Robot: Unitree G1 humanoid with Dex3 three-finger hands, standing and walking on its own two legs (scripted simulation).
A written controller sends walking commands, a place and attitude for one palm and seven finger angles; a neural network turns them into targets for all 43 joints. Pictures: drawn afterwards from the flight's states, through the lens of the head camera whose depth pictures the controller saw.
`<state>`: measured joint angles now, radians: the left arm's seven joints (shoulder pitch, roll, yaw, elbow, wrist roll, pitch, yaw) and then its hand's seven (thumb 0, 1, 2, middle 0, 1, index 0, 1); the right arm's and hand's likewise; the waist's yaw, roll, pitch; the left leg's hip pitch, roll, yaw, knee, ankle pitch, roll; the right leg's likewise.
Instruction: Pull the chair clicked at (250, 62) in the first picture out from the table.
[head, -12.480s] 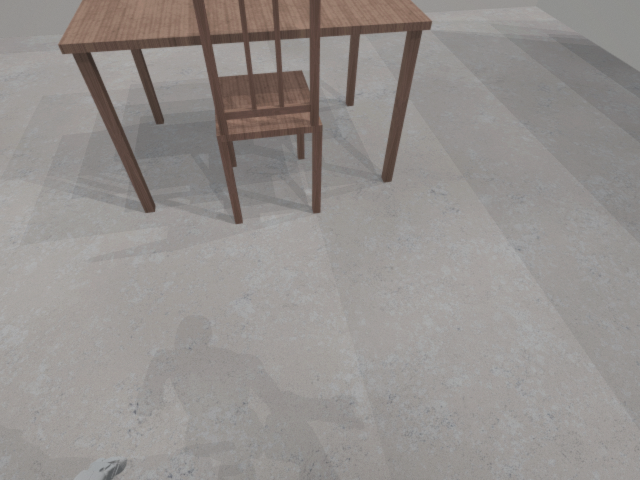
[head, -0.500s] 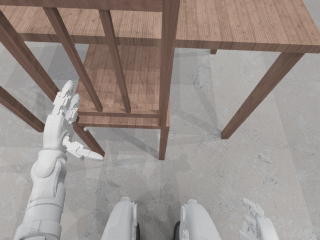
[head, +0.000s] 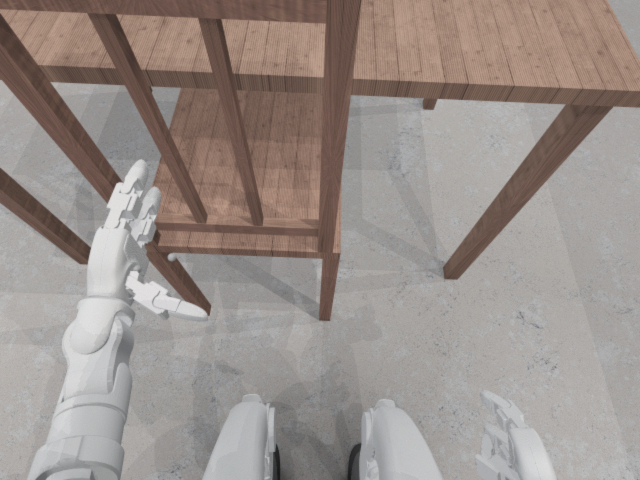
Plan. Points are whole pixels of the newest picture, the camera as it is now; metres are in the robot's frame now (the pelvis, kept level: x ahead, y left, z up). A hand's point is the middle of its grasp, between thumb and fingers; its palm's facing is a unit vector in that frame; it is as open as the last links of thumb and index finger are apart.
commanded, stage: push the fingers through the gap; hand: left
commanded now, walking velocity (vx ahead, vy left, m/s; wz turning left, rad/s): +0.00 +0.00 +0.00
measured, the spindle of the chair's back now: (167, 147) +0.50 +0.21 +0.07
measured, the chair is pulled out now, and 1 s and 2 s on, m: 0.00 0.00 0.00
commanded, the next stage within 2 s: hook a spindle and tug to test in 1.62 s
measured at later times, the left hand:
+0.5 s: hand (179, 230) +0.40 +0.18 +0.03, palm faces -0.02 -1.00 -0.06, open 16.9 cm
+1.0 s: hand (178, 202) +0.44 +0.19 +0.03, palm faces -0.01 -1.00 -0.05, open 16.9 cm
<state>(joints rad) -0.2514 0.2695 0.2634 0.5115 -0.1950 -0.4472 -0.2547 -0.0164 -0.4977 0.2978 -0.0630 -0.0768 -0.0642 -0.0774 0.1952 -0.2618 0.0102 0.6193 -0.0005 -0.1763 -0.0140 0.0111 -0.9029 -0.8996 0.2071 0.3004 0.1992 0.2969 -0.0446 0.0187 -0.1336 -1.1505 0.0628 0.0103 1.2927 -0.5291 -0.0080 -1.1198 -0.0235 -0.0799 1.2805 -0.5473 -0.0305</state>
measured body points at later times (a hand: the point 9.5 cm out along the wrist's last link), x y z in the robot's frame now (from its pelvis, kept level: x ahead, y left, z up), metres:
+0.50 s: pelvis +0.00 +0.00 +0.00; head +0.12 +0.00 +0.43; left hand +0.39 +0.24 +0.04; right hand +0.12 -0.26 -0.12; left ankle +0.04 +0.13 -0.62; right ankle +0.03 -0.11 -0.62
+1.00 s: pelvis -0.01 +0.01 -0.01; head +0.13 +0.02 +0.42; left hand +0.44 +0.25 +0.04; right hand +0.08 -0.26 -0.12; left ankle +0.04 +0.13 -0.62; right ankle +0.03 -0.11 -0.62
